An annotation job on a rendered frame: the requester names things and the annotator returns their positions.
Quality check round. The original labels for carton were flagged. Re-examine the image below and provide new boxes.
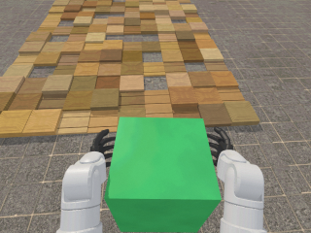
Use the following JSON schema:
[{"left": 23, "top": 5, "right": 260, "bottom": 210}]
[{"left": 104, "top": 116, "right": 222, "bottom": 233}]

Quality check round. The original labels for robot left forearm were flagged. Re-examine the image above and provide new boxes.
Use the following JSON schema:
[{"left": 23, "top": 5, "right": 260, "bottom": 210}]
[{"left": 55, "top": 151, "right": 107, "bottom": 233}]

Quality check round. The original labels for robot left hand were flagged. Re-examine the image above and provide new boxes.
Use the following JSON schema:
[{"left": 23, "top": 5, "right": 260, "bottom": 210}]
[{"left": 90, "top": 129, "right": 116, "bottom": 167}]

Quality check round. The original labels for robot right hand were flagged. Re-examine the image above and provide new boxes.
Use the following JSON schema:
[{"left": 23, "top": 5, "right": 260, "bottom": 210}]
[{"left": 207, "top": 126, "right": 233, "bottom": 167}]

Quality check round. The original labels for robot right forearm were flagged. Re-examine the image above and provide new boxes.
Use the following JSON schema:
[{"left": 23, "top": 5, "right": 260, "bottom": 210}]
[{"left": 217, "top": 150, "right": 267, "bottom": 233}]

